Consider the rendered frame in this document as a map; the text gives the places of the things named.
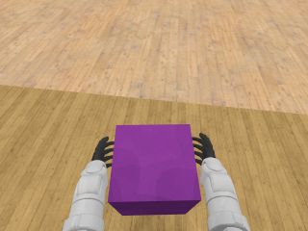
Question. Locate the right robot forearm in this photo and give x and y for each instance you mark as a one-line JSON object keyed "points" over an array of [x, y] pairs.
{"points": [[221, 198]]}

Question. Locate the left robot forearm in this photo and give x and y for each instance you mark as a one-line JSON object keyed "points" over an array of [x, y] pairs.
{"points": [[86, 213]]}

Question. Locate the left robot hand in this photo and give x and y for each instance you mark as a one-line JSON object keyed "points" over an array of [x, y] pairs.
{"points": [[100, 151]]}

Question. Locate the carton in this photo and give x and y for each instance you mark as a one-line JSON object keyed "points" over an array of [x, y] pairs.
{"points": [[153, 170]]}

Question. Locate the right robot hand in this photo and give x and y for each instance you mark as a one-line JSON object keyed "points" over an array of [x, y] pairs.
{"points": [[207, 148]]}

